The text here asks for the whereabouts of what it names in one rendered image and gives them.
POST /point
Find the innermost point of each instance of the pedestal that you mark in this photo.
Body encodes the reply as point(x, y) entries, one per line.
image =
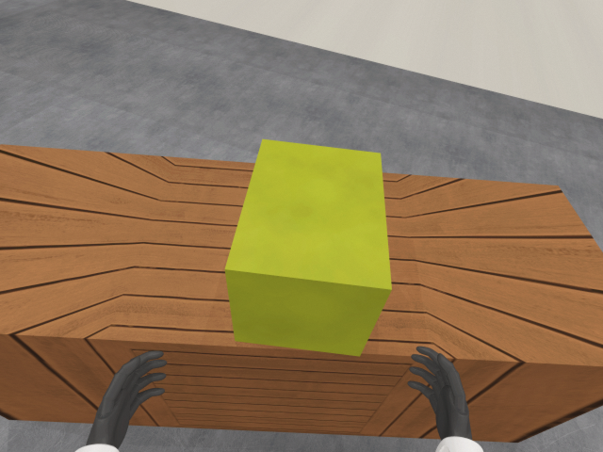
point(106, 256)

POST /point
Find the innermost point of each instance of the left robot hand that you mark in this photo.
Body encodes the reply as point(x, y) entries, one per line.
point(122, 398)

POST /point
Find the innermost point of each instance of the carton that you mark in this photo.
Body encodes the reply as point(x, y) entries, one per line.
point(309, 264)

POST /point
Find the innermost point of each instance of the right robot hand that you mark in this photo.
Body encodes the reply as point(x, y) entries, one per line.
point(447, 395)

